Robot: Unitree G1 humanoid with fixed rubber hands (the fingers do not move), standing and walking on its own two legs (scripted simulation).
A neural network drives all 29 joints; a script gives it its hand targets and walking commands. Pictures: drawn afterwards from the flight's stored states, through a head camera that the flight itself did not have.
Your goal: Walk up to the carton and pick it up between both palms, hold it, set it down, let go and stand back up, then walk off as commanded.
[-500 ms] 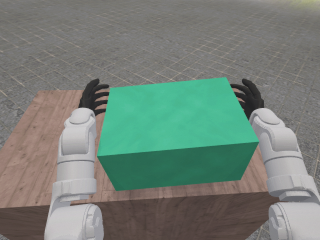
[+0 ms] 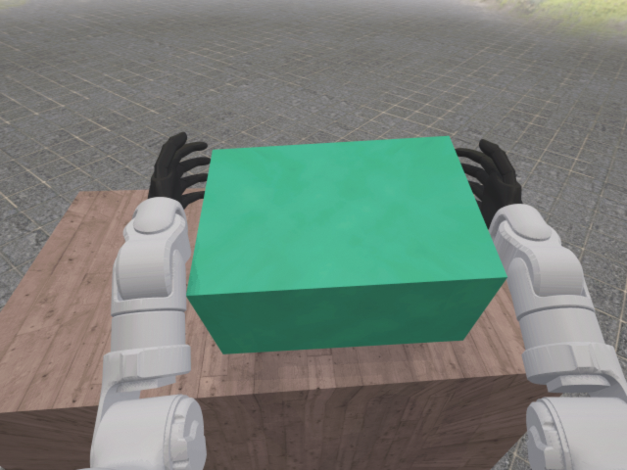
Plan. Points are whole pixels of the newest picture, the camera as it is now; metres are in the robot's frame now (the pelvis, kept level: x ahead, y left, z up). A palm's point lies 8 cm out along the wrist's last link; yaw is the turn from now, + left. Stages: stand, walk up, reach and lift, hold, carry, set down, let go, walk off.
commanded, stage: hold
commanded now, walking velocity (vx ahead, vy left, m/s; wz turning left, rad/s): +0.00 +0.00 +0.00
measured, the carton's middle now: (336, 244) +0.34 +0.00 +0.15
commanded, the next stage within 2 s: none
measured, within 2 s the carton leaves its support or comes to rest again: neither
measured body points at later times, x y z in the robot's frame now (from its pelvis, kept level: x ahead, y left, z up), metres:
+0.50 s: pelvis +0.00 +0.00 +0.00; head -0.03 +0.02 +0.45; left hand +0.37 +0.21 +0.18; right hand +0.38 -0.19 +0.19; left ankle +0.00 +0.12 -0.75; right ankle +0.03 -0.15 -0.75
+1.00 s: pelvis +0.00 +0.00 +0.00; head -0.05 +0.02 +0.45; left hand +0.37 +0.20 +0.21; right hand +0.38 -0.19 +0.21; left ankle +0.00 +0.12 -0.75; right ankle +0.03 -0.15 -0.75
